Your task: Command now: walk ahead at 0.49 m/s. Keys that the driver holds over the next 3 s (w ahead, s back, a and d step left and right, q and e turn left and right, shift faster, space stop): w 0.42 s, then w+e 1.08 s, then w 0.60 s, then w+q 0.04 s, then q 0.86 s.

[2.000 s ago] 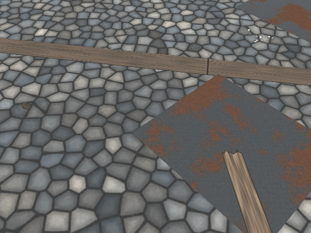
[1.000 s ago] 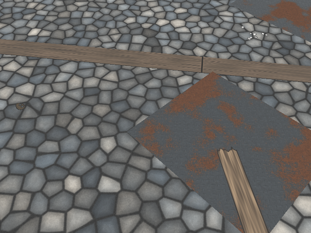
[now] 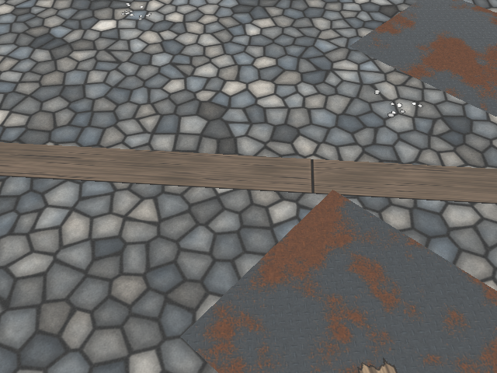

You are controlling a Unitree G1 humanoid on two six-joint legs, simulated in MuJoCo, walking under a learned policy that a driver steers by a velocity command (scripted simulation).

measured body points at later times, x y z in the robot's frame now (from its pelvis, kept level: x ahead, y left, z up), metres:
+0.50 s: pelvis +0.29 -0.07 +0.00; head +0.31 -0.08 +0.45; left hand +0.30 +0.20 -0.13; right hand +0.44 -0.33 -0.12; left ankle +0.43 +0.12 -0.68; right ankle +0.27 -0.15 -0.75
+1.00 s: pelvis +0.57 -0.02 +0.00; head +0.59 -0.02 +0.45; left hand +0.76 +0.22 -0.12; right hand +0.54 -0.30 -0.13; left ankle +0.58 +0.09 -0.75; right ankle +0.60 -0.20 -0.67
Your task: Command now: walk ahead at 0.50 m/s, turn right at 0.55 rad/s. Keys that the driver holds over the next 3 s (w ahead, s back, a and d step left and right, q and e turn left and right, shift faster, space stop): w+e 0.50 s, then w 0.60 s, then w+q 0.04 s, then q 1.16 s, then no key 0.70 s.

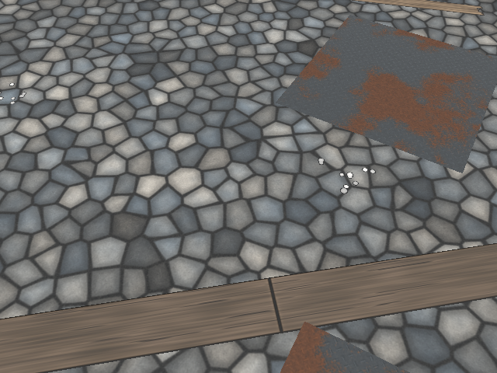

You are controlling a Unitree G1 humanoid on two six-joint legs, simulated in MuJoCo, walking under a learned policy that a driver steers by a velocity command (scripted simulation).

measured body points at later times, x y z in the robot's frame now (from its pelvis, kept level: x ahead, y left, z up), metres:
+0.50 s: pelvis +0.26 -0.09 +0.00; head +0.29 -0.11 +0.45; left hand +0.41 +0.15 -0.11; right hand +0.35 -0.40 -0.11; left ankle +0.39 +0.08 -0.67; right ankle +0.25 -0.15 -0.75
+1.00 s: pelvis +0.56 -0.12 +0.00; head +0.58 -0.12 +0.45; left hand +0.77 +0.08 -0.12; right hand +0.51 -0.39 -0.12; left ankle +0.60 -0.05 -0.75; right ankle +0.50 -0.26 -0.67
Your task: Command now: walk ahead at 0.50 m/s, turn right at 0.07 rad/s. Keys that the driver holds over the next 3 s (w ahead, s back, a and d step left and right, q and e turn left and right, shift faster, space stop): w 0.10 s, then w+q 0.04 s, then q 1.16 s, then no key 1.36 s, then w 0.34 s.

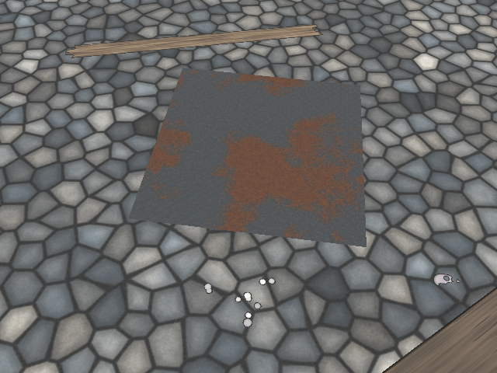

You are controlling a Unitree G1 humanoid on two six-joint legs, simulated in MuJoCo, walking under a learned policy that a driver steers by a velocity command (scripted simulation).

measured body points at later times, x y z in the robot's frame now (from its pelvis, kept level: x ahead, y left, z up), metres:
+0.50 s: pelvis +0.21 -0.04 -0.01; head +0.26 -0.05 +0.44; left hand +0.36 +0.23 -0.10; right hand +0.35 -0.32 -0.13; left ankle +0.20 +0.09 -0.68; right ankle +0.30 -0.15 -0.74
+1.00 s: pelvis +0.25 -0.01 -0.05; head +0.28 +0.02 +0.40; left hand +0.30 +0.30 -0.16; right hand +0.49 -0.21 -0.13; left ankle +0.28 +0.11 -0.78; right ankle +0.29 -0.15 -0.72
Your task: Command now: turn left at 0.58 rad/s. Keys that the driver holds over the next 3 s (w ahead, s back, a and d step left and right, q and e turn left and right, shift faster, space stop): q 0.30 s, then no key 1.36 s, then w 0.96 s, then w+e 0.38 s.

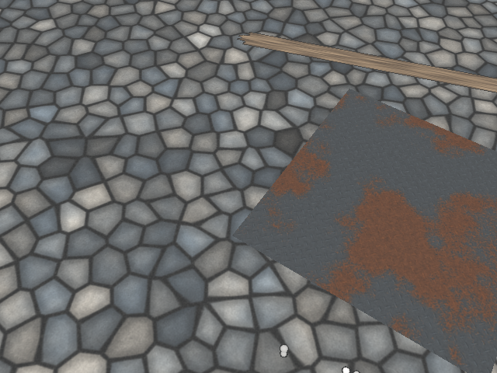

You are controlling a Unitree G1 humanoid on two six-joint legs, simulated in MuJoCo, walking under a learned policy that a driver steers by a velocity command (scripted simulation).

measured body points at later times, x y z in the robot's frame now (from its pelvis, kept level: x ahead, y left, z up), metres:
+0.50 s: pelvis +0.00 +0.03 +0.02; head +0.03 +0.06 +0.47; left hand +0.06 +0.34 -0.10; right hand +0.25 -0.17 -0.05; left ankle +0.04 +0.15 -0.71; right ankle -0.02 -0.13 -0.66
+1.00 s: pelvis +0.07 +0.03 +0.03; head +0.07 +0.03 +0.48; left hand +0.11 +0.31 -0.08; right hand +0.26 -0.17 -0.09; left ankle +0.04 +0.15 -0.71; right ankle +0.07 -0.08 -0.71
